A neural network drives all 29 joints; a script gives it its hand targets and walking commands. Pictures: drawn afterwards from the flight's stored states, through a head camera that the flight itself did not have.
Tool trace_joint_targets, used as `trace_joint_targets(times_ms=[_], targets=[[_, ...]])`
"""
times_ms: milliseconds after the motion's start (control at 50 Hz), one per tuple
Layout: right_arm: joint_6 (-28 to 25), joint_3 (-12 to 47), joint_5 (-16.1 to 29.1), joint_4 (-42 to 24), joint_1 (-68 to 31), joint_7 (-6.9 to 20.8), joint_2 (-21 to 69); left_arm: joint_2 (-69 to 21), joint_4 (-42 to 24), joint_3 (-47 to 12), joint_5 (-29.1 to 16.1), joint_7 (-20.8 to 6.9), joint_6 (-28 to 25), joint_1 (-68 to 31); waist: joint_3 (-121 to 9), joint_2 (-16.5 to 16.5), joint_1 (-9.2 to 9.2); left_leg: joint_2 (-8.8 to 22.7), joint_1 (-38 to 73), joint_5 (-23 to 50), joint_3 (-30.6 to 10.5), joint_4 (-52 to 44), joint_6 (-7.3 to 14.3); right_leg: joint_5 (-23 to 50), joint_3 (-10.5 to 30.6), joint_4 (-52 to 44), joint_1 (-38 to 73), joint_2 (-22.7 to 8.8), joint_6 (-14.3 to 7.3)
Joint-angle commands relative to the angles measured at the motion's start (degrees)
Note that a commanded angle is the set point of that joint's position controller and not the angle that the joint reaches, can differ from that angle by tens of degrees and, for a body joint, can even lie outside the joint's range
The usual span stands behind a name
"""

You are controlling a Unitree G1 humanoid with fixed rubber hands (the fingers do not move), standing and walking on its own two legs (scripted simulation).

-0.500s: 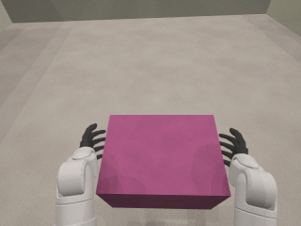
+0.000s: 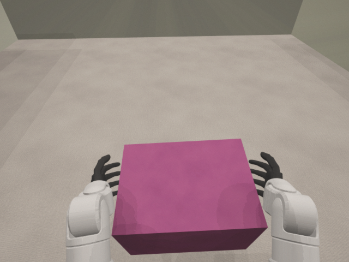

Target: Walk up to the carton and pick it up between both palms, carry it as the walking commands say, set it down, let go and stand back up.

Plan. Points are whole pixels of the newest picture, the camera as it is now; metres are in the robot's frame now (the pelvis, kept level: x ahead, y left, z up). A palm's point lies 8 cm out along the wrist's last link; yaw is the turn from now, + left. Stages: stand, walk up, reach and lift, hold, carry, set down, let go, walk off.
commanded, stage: carry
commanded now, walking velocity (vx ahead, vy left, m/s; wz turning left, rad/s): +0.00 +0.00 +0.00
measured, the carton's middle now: (185, 197) +0.29 +0.00 +0.01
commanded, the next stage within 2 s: none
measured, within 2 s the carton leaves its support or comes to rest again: neither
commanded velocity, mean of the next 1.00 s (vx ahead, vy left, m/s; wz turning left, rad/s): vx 0.00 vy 0.00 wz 0.00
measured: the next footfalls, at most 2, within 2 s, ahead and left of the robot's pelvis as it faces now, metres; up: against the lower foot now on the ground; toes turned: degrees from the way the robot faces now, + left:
right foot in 0.10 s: +0.05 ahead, -0.11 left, +0.00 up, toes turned +11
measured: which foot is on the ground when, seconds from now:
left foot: down 0.00-1.00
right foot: down 0.00-0.00, up 0.02-0.08, down 0.10-1.00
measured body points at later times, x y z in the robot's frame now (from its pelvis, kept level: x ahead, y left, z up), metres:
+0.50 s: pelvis -0.07 +0.01 -0.01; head -0.12 +0.01 +0.44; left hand +0.20 +0.21 +0.08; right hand +0.21 -0.16 +0.09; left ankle -0.01 +0.12 -0.73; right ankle +0.06 -0.10 -0.73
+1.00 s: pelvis -0.09 +0.01 +0.00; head -0.12 +0.02 +0.45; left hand +0.20 +0.20 +0.09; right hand +0.20 -0.17 +0.09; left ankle -0.04 +0.12 -0.74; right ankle +0.01 -0.11 -0.74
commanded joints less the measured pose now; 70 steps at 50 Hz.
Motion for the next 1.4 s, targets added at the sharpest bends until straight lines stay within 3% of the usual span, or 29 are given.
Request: trace_joint_targets(times_ms=[0, 60, 100, 120, 160, 240, 300, 360, 380, 400, 480, 520, 560, 600, 620, 660, 680, 700, 740, 780, 820, 840, 940, 960, 1000, 1040, 1160, 1200, 1380], targets=[[0.99, 43.19, 25.0, -0.74, -31.06, 21.57, 52.33, -53.34, -1.05, -44.12, -26.97, -23.66, 0.8, -35.45, -2.31, 10.5, 0.31, 12.83, -19.01, -26.08, -11.53, -16.13, 4.56, -7.2, 0.5, 14.24, 12.34, -0.31, 1.0], [1.11, 41.81, 23.85, -0.73, -31.04, 21.27, 51.22, -54.08, 0.49, -43.62, -27.67, -23.72, 0.96, -35.72, -2.13, 12.62, 0.88, 10.1, -14.84, -20.59, -4.64, -11.01, 2.3, -5.44, 1.46, 10.16, 9.35, -1.13, 0.38], [0.88, 43.67, 24.2, -2.09, -32.29, 20.99, 51.39, -52.86, 0.85, -43.08, -27.87, -24.2, 0.97, -35.41, -2.47, 2.57, 0.36, 7.11, -8.56, -10.58, -1.55, -0.37, 1.01, -3.99, 6.68, -2.31, 8.93, -4.8, 0.04], [0.87, 43.4, 23.77, -1.51, -32.08, 20.61, 51.75, -52.76, 2.96, -42.34, -27.3, -24.8, 1.24, -34.51, -4.71, -3.06, -0.16, 4.48, -9.0, -10.11, -3.57, 0.66, 0.45, -15.92, 14.37, -7.0, 6.93, -8.65, -1.01], [0.61, 44.29, 24.82, -4.14, -35.4, 20.43, 53.69, -53.92, 0.87, -42.4, -28.96, -25.58, 0.97, -35.87, -7.44, -8.0, -0.44, 1.35, 0.51, -7.5, -1.41, 5.72, 1.36, -28.87, 15.85, -13.38, -0.19, -9.32, -0.99], [0.49, 44.33, 26.43, -5.11, -36.89, 21.3, 54.0, -53.61, 1.41, -41.27, -27.58, -24.87, 0.82, -33.23, -9.91, -4.24, -0.04, 0.84, 1.41, -6.55, -0.64, 3.75, 3.92, -22.59, 6.59, -9.96, 0.97, -5.06, 0.03], [0.97, 44.78, 27.68, -3.52, -35.96, 21.82, 54.22, -53.6, -1.39, -41.47, -27.26, -23.64, 0.31, -35.64, -9.67, 4.94, 0.78, 9.27, -10.74, -19.21, -11.42, -10.46, 5.31, -11.5, 2.3, 2.97, 11.45, -1.45, -0.02], [1.66, 43.77, 26.33, 0.07, -32.93, 22.17, 52.95, -53.79, 2.15, -41.62, -25.6, -23.24, 0.48, -33.56, -7.2, 10.06, 1.09, 9.62, -18.34, -20.75, -9.66, -13.32, 4.56, -8.98, -0.13, 13.73, 14.68, 0.6, -0.89], [1.48, 43.88, 25.84, 0.61, -32.67, 22.32, 52.57, -52.43, 2.57, -40.84, -24.96, -23.1, 0.37, -32.96, -6.15, 8.75, 1.16, 9.96, -18.73, -22.3, -8.28, -12.15, 4.31, -9.22, 0.14, 13.41, 14.25, 0.55, -1.49], [1.5, 43.52, 25.85, -0.3, -33.92, 22.55, 52.54, -53.37, 2.98, -41.45, -24.85, -23.24, 0.7, -32.91, -5.63, 12.46, 1.08, 9.24, -17.98, -23.64, -7.14, -11.19, 3.33, -9.87, 1.76, 10.85, 13.88, -0.1, -1.41], [1.64, 44.47, 26.21, -1.97, -36.69, 22.42, 54.7, -54.49, 1.61, -41.4, -26.71, -23.8, 0.38, -36.04, -6.43, 4.6, 1.04, 6.59, -17.91, -23.71, -4.08, -5.22, 3.05, -15.3, 4.71, 6.87, 11.79, -0.74, -1.88], [1.53, 44.63, 26.01, -1.78, -35.81, 21.93, 54.57, -54.35, 0.37, -41.59, -27.69, -24.18, 0.22, -38.04, -5.02, -3.39, 0.36, -0.64, -8.09, -12.87, 2.1, 8.09, 2.55, -23.32, 12.87, -6.27, 0.95, -5.49, -2.1], [0.91, 44.54, 25.62, -3.93, -36.6, 21.48, 54.47, -54.75, 2.7, -41.58, -27.33, -24.59, 0.45, -36.04, -9.3, -9.76, -0.65, -1.71, 2.95, -7.12, -0.32, 16.39, 3.9, -33.35, 16.89, -15.52, -7.23, -9.82, -1.91], [0.74, 43.34, 25.46, -3.12, -36.42, 21.65, 54.46, -54.64, 2.84, -41.14, -27.23, -24.82, 0.41, -35.26, -11.23, -8.22, -0.94, -2.14, 5.49, -7.26, 0.93, 14.21, 4.93, -28.63, 10.16, -12.54, -5.87, -7.42, -1.24], [0.5, 42.82, 25.56, -3.09, -36.01, 21.67, 53.56, -53.91, 1.93, -41.83, -27.35, -24.45, 0.15, -35.59, -8.5, -2.53, -0.94, 1.36, 2.3, -6.07, -3.63, 3.43, 4.99, -23.04, 6.7, -4.65, -3.51, -5.86, -1.56], [0.8, 43.12, 26.53, -2.12, -35.72, 21.66, 53.75, -54.23, 0.68, -41.97, -26.66, -23.77, 0.28, -35.87, -9.39, 7.44, -0.01, 11.48, -8.52, -25.33, -17.99, -11.04, 7.73, -12.05, 1.04, 9.6, 4.74, 0.53, 0.69], [1.0, 43.58, 26.22, -0.97, -33.98, 21.78, 53.6, -54.18, 0.48, -42.19, -26.99, -23.57, 0.32, -35.66, -7.65, 12.38, 0.5, 12.92, -16.6, -28.04, -16.15, -13.98, 8.09, -11.5, 0.17, 18.16, 9.7, 1.44, 0.29], [1.19, 43.57, 26.79, -0.46, -34.6, 21.99, 54.53, -53.71, -0.59, -42.42, -26.97, -23.52, 0.18, -36.08, -5.67, 13.0, 0.91, 12.95, -18.47, -24.95, -14.27, -13.95, 7.3, -10.56, 2.17, 19.13, 11.02, 0.35, -0.71], [1.12, 44.38, 27.09, -1.32, -35.37, 22.03, 53.45, -53.1, 0.6, -42.16, -26.52, -23.29, 0.34, -35.19, -2.46, 8.42, 0.85, 8.78, -13.33, -13.0, -6.61, -6.95, 3.68, -6.89, 3.47, 6.84, 9.4, -1.34, -1.98], [0.76, 44.84, 26.5, -4.25, -32.45, 21.3, 51.91, -52.96, -1.47, -43.22, -26.88, -23.12, 0.18, -34.39, -8.72, 3.39, -0.21, 6.31, -9.02, -0.64, -6.59, -1.65, 2.65, -4.39, 8.89, 0.69, 13.55, -5.77, -2.35], [1.51, 44.58, 26.53, -4.55, -33.33, 21.3, 53.5, -54.08, -1.02, -42.8, -26.79, -23.49, 0.86, -33.7, -11.02, -1.75, -0.31, 4.03, -1.19, -1.75, -4.83, 0.76, 1.81, -16.76, 13.5, -5.36, 6.1, -7.99, -2.56], [1.24, 45.22, 26.87, -6.04, -35.9, 21.53, 53.47, -54.2, 0.36, -42.79, -26.32, -23.89, 0.96, -32.59, -8.78, -2.56, -0.33, 3.8, 0.31, -3.01, -5.01, -0.7, 2.29, -20.02, 11.77, -5.97, 3.22, -7.24, -2.49], [1.44, 45.08, 27.67, -5.01, -34.82, 21.88, 52.88, -54.7, -1.06, -42.62, -27.02, -23.2, 0.7, -33.12, -9.94, 3.11, 0.43, 6.46, -3.26, -4.69, -7.22, -5.1, 3.24, -10.39, 6.59, -1.3, 8.76, -3.94, -2.05], [1.66, 44.3, 26.79, -1.33, -32.4, 22.04, 52.82, -52.02, 0.01, -41.44, -25.26, -23.11, 0.78, -31.01, -9.26, 1.72, 0.25, 7.48, -5.86, -6.54, -7.9, -6.14, 3.24, -9.43, 5.68, -0.11, 10.23, -2.95, -2.18], [1.52, 44.08, 26.79, -3.32, -33.83, 22.33, 52.54, -53.75, -1.59, -43.1, -25.91, -22.96, 0.63, -33.79, -8.95, 4.23, 0.39, 6.82, -4.65, -4.8, -6.73, -5.49, 2.49, -8.68, 7.58, -0.64, 9.08, -4.67, -2.38], [1.38, 44.15, 26.48, -2.93, -33.4, 22.22, 52.18, -52.4, 0.45, -41.81, -25.09, -23.16, 0.85, -30.63, -7.64, 1.27, 0.21, 6.56, -5.31, -2.95, -5.99, -3.78, 2.54, -8.43, 8.28, -2.06, 8.85, -5.16, -2.17], [1.69, 43.35, 26.28, -1.35, -32.56, 22.11, 52.53, -52.63, -1.58, -43.02, -26.36, -23.09, 0.79, -33.94, -7.81, 3.53, -0.12, 6.41, -4.37, -3.06, -5.96, -4.65, 2.35, -8.07, 6.57, -0.74, 8.2, -4.25, -1.94], [1.3, 44.63, 26.8, -5.31, -34.09, 21.92, 52.41, -52.47, -1.24, -42.49, -26.35, -23.1, 0.98, -31.5, -9.95, -0.3, 0.11, 6.05, -3.6, -0.19, -5.67, -2.87, 2.64, -6.94, 7.36, -1.19, 9.25, -4.8, -1.94], [0.85, 43.59, 27.09, -3.49, -34.84, 21.77, 52.76, -53.44, -1.22, -43.19, -26.4, -22.86, 0.52, -33.5, -11.22, 3.5, -0.05, 6.41, -1.78, 3.31, -4.89, -2.1, 1.97, -1.44, 7.23, 0.05, 11.6, -5.5, -1.83]])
